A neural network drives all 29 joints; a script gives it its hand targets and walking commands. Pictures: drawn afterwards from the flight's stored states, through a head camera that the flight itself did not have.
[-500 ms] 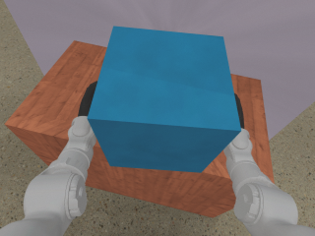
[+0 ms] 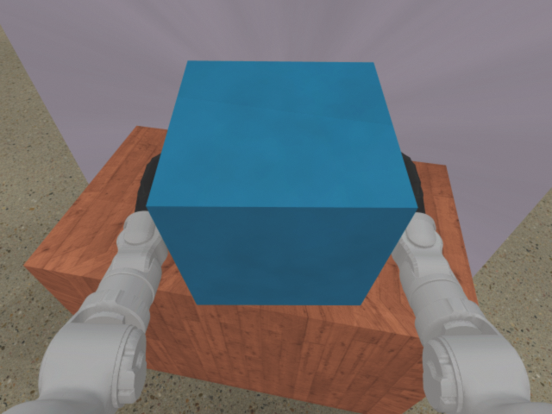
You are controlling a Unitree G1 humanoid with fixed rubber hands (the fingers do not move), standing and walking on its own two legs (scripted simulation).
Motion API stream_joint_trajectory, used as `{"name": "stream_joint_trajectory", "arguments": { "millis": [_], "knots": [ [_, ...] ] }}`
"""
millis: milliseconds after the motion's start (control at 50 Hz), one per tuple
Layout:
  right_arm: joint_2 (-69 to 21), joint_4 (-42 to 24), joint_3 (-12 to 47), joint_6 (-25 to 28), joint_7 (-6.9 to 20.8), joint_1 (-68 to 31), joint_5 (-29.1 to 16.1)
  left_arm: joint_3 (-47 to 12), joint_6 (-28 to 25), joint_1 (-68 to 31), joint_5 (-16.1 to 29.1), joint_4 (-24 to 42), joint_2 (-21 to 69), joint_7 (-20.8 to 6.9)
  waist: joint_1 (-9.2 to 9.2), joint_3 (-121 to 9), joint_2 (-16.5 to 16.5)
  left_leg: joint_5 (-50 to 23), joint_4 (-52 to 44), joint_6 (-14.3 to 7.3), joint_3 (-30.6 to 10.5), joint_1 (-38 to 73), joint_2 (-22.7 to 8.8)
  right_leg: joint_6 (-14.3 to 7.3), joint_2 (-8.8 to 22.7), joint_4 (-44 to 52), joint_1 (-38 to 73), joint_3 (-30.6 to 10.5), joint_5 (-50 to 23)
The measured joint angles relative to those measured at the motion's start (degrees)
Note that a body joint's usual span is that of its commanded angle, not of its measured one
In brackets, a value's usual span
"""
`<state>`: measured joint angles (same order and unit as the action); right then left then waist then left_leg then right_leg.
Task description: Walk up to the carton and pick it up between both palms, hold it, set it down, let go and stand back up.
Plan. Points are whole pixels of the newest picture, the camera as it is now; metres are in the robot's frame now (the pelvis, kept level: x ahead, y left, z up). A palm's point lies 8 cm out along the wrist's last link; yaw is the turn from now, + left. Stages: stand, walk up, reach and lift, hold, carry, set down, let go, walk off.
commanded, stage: reach and lift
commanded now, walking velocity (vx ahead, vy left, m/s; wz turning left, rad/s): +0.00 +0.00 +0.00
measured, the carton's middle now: (279, 191) +0.46 -0.03 +0.07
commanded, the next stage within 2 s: none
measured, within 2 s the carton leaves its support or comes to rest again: neither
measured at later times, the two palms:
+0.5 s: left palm (125, 197) +0.37 +0.18 +0.16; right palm (418, 191) +0.36 -0.20 +0.16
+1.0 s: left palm (110, 189) +0.35 +0.19 +0.19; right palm (425, 177) +0.35 -0.20 +0.19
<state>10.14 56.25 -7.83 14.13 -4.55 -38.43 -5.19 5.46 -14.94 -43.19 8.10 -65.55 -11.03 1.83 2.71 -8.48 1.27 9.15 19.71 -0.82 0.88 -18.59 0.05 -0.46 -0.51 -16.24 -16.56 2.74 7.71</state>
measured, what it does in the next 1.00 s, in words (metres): stands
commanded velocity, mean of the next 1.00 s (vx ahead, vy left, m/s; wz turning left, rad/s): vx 0.00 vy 0.00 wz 0.00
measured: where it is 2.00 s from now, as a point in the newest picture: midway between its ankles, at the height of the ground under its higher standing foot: outside the picture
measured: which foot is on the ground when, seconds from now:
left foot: down 0.00-1.00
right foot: down 0.00-1.00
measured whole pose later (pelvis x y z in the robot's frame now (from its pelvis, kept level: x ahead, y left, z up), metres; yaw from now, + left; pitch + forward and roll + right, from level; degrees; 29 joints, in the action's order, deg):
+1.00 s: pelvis -0.02 +0.00 +0.00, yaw +0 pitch -5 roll +0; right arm 9.8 37.4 -7.4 -14.3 -3.4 -39.9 -10.1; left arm 17.6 34.3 -35.4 -10.2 -15.0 -5.8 -2.7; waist 4.0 -1.3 -3.1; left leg 8.5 17.3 -0.7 0.5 -3.4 0.2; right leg -0.7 -0.5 -15.0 -1.9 3.0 7.8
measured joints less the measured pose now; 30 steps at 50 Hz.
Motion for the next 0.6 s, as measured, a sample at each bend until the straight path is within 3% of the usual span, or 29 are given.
{"name": "stream_joint_trajectory", "arguments": {
  "millis": [160,340,460,600],
  "knots": [
    [1.0,-7.3,2.5,-7.9,-0.5,2.5,-5.5,1.6,13.2,4.8,-2.5,15.5,1.1,0.8,-0.06,2.2,-1.5,0.7,-0.8,0.0,-0.2,6.2,0.2,0.1,0.1,1.3,6.5,0.2,0.6],
    [0.0,-13.4,0.5,-15.9,0.2,2.7,-4.1,7.8,29.3,8.0,-12.1,33.4,3.9,-1.2,0.57,5.7,-3.9,0.6,-2.1,0.1,-0.2,12.4,0.2,0.2,0.1,2.7,12.8,0.1,0.3],
    [-1.0,-15.9,-0.8,-18.5,1.2,3.0,-2.6,10.1,35.7,9.3,-16.2,41.2,5.5,-3.2,1.01,7.3,-4.8,0.5,-2.2,0.0,-0.2,14.5,0.3,0.2,0.2,2.4,14.7,0.1,0.4],
    [-1.5,-18.1,-1.4,-20.8,1.9,3.8,-2.2,10.3,40.6,10.1,-17.6,46.2,6.0,-3.9,0.98,8.0,-4.7,0.0,-2.1,0.0,-0.3,14.7,0.5,0.2,0.4,1.6,14.6,0.3,0.4]
  ]
}}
